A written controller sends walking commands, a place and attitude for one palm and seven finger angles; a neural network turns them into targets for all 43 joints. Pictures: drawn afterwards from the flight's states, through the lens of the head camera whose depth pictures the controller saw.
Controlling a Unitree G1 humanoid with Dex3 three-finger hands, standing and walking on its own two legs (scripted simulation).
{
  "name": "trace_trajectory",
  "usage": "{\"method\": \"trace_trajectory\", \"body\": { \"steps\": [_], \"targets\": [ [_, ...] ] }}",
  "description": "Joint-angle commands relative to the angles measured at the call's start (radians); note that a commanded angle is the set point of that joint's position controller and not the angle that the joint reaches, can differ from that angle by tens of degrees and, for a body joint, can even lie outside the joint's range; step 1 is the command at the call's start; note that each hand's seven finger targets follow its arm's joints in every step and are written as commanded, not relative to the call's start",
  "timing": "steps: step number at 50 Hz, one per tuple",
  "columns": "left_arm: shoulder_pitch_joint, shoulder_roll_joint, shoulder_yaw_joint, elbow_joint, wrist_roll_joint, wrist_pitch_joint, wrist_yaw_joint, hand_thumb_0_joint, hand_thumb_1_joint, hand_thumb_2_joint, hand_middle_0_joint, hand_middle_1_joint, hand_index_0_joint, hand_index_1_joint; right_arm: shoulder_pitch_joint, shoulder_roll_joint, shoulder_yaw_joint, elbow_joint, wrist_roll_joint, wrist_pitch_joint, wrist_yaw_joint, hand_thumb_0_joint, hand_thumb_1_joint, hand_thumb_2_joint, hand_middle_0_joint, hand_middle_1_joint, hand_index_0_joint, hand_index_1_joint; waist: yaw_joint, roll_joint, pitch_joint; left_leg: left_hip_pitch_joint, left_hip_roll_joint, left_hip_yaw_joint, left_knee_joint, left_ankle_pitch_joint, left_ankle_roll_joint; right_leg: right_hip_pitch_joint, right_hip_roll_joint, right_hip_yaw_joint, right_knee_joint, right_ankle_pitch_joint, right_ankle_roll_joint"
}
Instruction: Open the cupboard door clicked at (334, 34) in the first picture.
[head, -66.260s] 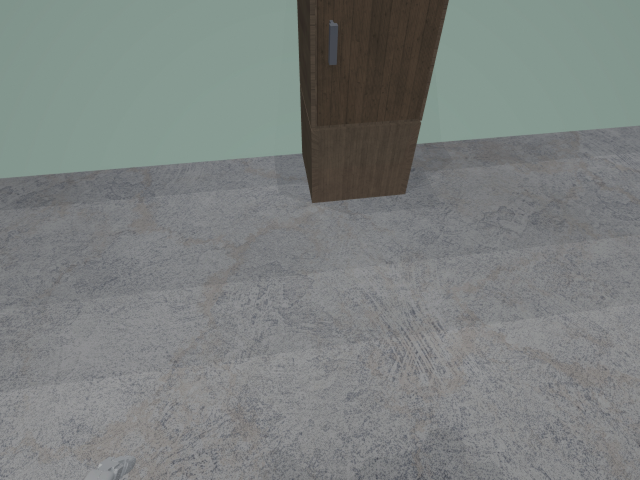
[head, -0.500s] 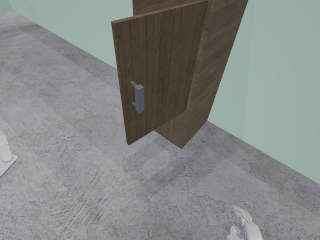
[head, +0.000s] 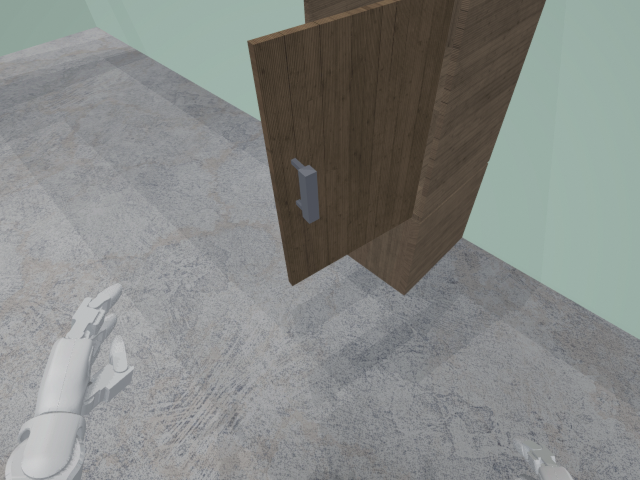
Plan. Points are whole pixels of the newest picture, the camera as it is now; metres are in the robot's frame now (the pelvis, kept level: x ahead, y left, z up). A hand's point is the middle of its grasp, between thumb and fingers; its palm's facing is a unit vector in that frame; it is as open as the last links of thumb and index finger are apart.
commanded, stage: let the arm hang, fingers relaxed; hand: left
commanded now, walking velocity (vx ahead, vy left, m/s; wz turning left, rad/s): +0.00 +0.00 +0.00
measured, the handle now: (303, 190) +0.62 +0.07 -0.02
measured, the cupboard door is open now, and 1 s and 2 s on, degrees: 80 80 80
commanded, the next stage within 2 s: look to check the result in 1.00 s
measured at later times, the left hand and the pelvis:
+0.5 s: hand out of the picture -0.01 +0.18 -0.15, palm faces +0.03 -0.96 -0.26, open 7.3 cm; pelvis -0.01 -0.02 +0.01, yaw +1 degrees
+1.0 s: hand out of the picture +0.02 +0.18 -0.16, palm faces +0.02 -0.98 -0.21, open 7.3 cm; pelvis +0.00 +0.00 +0.02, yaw +0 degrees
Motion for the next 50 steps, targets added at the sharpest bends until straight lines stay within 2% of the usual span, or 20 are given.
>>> {"method": "trace_trajectory", "body": {
  "steps": [1, 2, 3, 4, 5, 7, 8, 10, 12, 13, 16, 17, 19, 24, 32, 36, 40, 42, 50],
  "targets": [
    [0.018, 0.012, -0.103, 0.302, 0.013, 0.06, -0.041, 0.0, 0.9, 0.9, -0.2, -0.3, -0.2, -0.3, -0.048, -0.094, -0.009, -0.064, -0.017, 0.009, 0.007, 0.0, -0.9, -0.9, 0.2, 0.3, 0.2, 0.3, 0.032, -0.127, -0.112, -0.045, 0.225, -0.217, -0.094, 0.503, 0.106, 0.183, -0.046, 0.105, -0.047, 0.133, 0.013],
    [0.003, 0.049, -0.108, 0.365, 0.019, 0.054, -0.038, 0.0, 0.9, 0.9, -0.2, -0.3, -0.2, -0.3, -0.045, -0.077, -0.008, -0.059, -0.011, 0.014, 0.006, 0.0, -0.9, -0.9, 0.2, 0.3, 0.2, 0.3, 0.031, -0.239, -0.14, -0.031, 0.146, -0.136, -0.049, 0.413, 0.045, 0.244, -0.092, 0.156, -0.123, 0.405, 0.0],
    [-0.01, 0.075, -0.109, 0.436, 0.016, 0.048, -0.036, 0.0, 0.9, 0.9, -0.2, -0.3, -0.2, -0.3, -0.028, -0.071, -0.012, -0.036, -0.004, 0.022, 0.005, 0.0, -0.9, -0.9, 0.2, 0.3, 0.2, 0.3, 0.015, -0.26, -0.149, 0.003, 0.084, -0.082, -0.016, 0.287, 0.01, 0.251, -0.162, 0.221, -0.161, 0.594, -0.026],
    [-0.044, 0.087, -0.118, 0.503, 0.009, 0.049, -0.036, 0.0, 0.9, 0.9, -0.2, -0.3, -0.2, -0.3, -0.003, -0.06, -0.011, -0.008, -0.001, 0.037, 0.009, 0.0, -0.9, -0.9, 0.2, 0.3, 0.2, 0.3, -0.007, -0.23, -0.125, 0.038, 0.056, -0.063, -0.025, 0.158, -0.005, 0.212, -0.197, 0.241, -0.189, 0.596, -0.049],
    [-0.076, 0.086, -0.126, 0.564, 0.004, 0.049, -0.033, 0.0, 0.9, 0.9, -0.2, -0.3, -0.2, -0.3, -0.01, -0.058, -0.01, 0.024, -0.006, 0.054, 0.007, 0.0, -0.9, -0.9, 0.2, 0.3, 0.2, 0.3, -0.011, -0.204, -0.11, 0.056, 0.049, -0.056, -0.028, 0.112, -0.007, 0.194, -0.19, 0.251, -0.213, 0.549, -0.052],
    [-0.095, 0.075, -0.141, 0.661, -0.002, 0.051, -0.024, 0.0, 0.9, 0.9, -0.2, -0.3, -0.2, -0.3, -0.015, -0.031, 0.0, 0.066, -0.008, 0.073, 0.008, 0.0, -0.9, -0.9, 0.2, 0.3, 0.2, 0.3, -0.011, -0.095, -0.076, 0.092, 0.052, -0.052, -0.059, 0.141, -0.012, 0.182, -0.164, 0.233, -0.239, 0.508, -0.025],
    [-0.096, 0.054, -0.149, 0.71, -0.006, 0.052, -0.022, 0.0, 0.9, 0.9, -0.2, -0.3, -0.2, -0.3, -0.012, -0.008, 0.008, 0.094, -0.007, 0.078, 0.007, 0.0, -0.9, -0.9, 0.2, 0.3, 0.2, 0.3, -0.012, -0.028, -0.062, 0.108, 0.06, -0.054, -0.078, 0.158, -0.013, 0.169, -0.153, 0.224, -0.254, 0.447, -0.013],
    [-0.097, 0.028, -0.161, 0.792, -0.011, 0.055, -0.02, 0.0, 0.9, 0.9, -0.2, -0.3, -0.2, -0.3, -0.008, 0.012, 0.018, 0.141, -0.007, 0.085, 0.003, 0.0, -0.9, -0.9, 0.2, 0.3, 0.2, 0.3, -0.012, 0.056, -0.027, 0.125, 0.08, -0.072, -0.123, 0.155, -0.011, 0.143, -0.118, 0.206, -0.292, 0.263, -0.006],
    [-0.076, -0.01, -0.148, 0.85, -0.005, 0.056, -0.017, 0.0, 0.9, 0.9, -0.2, -0.3, -0.2, -0.3, -0.007, 0.019, 0.011, 0.172, -0.012, 0.09, -0.002, 0.0, -0.9, -0.9, 0.2, 0.3, 0.2, 0.3, -0.001, 0.074, 0.0, 0.117, 0.093, -0.092, -0.144, 0.1, -0.003, 0.13, -0.097, 0.194, -0.34, 0.132, -0.007],
    [-0.081, -0.01, -0.152, 0.874, -0.006, 0.059, -0.018, 0.0, 0.9, 0.9, -0.2, -0.3, -0.2, -0.3, 0.003, 0.031, 0.012, 0.19, -0.012, 0.094, -0.001, 0.0, -0.9, -0.9, 0.2, 0.3, 0.2, 0.3, -0.005, 0.089, 0.008, 0.103, 0.092, -0.094, -0.159, 0.053, -0.002, 0.134, -0.099, 0.192, -0.359, 0.077, -0.012],
    [-0.092, -0.013, -0.155, 0.94, -0.008, 0.059, -0.019, 0.0, 0.9, 0.9, -0.2, -0.3, -0.2, -0.3, 0.043, 0.038, 0.009, 0.243, -0.013, 0.101, -0.002, 0.0, -0.9, -0.9, 0.2, 0.3, 0.2, 0.3, -0.009, 0.01, 0.028, 0.104, 0.083, -0.084, -0.166, 0.002, -0.003, 0.116, -0.102, 0.204, -0.409, -0.033, -0.02],
    [-0.095, -0.008, -0.154, 0.96, -0.007, 0.058, -0.018, 0.0, 0.9, 0.9, -0.2, -0.3, -0.2, -0.3, 0.061, 0.036, 0.007, 0.258, -0.011, 0.102, -0.003, 0.0, -0.9, -0.9, 0.2, 0.3, 0.2, 0.3, -0.011, -0.034, 0.023, 0.118, 0.085, -0.081, -0.164, 0.019, -0.002, 0.118, -0.102, 0.198, -0.417, -0.035, -0.019],
    [-0.097, -0.022, -0.155, 0.992, -0.009, 0.058, -0.017, 0.0, 0.9, 0.9, -0.2, -0.3, -0.2, -0.3, 0.088, 0.044, 0.008, 0.292, -0.012, 0.1, -0.005, 0.0, -0.9, -0.9, 0.2, 0.3, 0.2, 0.3, -0.013, -0.069, 0.029, 0.129, 0.088, -0.08, -0.17, 0.033, 0.0, 0.11, -0.102, 0.193, -0.423, -0.041, -0.022],
    [-0.077, -0.034, -0.156, 1.059, -0.013, 0.059, -0.015, 0.0, 0.9, 0.9, -0.2, -0.3, -0.2, -0.3, 0.111, 0.056, 0.014, 0.346, -0.011, 0.091, -0.01, 0.0, -0.9, -0.9, 0.2, 0.3, 0.2, 0.3, -0.003, -0.069, 0.073, 0.111, 0.099, -0.086, -0.209, 0.063, 0.004, 0.123, -0.095, 0.171, -0.402, 0.007, -0.025],
    [-0.047, -0.046, -0.159, 1.108, -0.016, 0.055, -0.01, 0.0, 0.9, 0.9, -0.2, -0.3, -0.2, -0.3, 0.13, 0.068, 0.021, 0.389, -0.008, 0.078, -0.016, 0.0, -0.9, -0.9, 0.2, 0.3, 0.2, 0.3, 0.01, -0.037, 0.054, 0.114, 0.11, -0.092, -0.238, 0.124, 0.005, 0.179, -0.09, 0.154, -0.357, 0.117, -0.025],
    [-0.051, -0.058, -0.161, 1.119, -0.015, 0.058, -0.01, 0.0, 0.9, 0.9, -0.2, -0.3, -0.2, -0.3, 0.137, 0.087, 0.023, 0.402, -0.01, 0.08, -0.016, 0.0, -0.9, -0.9, 0.2, 0.3, 0.2, 0.3, 0.006, -0.026, 0.091, 0.097, 0.107, -0.089, -0.253, 0.086, 0.003, 0.161, -0.092, 0.155, -0.363, 0.088, -0.023],
    [-0.055, -0.064, -0.161, 1.121, -0.014, 0.056, -0.009, 0.0, 0.9, 0.9, -0.2, -0.3, -0.2, -0.3, 0.135, 0.087, 0.022, 0.404, -0.01, 0.077, -0.017, 0.0, -0.9, -0.9, 0.2, 0.3, 0.2, 0.3, 0.004, -0.031, 0.084, 0.106, 0.109, -0.091, -0.256, 0.093, 0.002, 0.163, -0.091, 0.153, -0.356, 0.103, -0.02],
    [-0.049, -0.062, -0.159, 1.121, -0.013, 0.054, -0.009, 0.0, 0.9, 0.9, -0.2, -0.3, -0.2, -0.3, 0.13, 0.084, 0.02, 0.399, -0.008, 0.075, -0.018, 0.0, -0.9, -0.9, 0.2, 0.3, 0.2, 0.3, 0.007, -0.008, 0.076, 0.11, 0.111, -0.089, -0.254, 0.1, 0.005, 0.17, -0.09, 0.151, -0.354, 0.115, -0.019],
    [-0.06, -0.058, -0.16, 1.119, -0.012, 0.049, -0.011, 0.0, 0.9, 0.9, -0.2, -0.3, -0.2, -0.3, 0.103, 0.069, 0.016, 0.394, -0.007, 0.068, -0.019, 0.0, -0.9, -0.9, 0.2, 0.3, 0.2, 0.3, 0.002, -0.025, 0.067, 0.133, 0.119, -0.1, -0.259, 0.139, 0.009, 0.173, -0.091, 0.152, -0.344, 0.168, -0.016]
  ]
}}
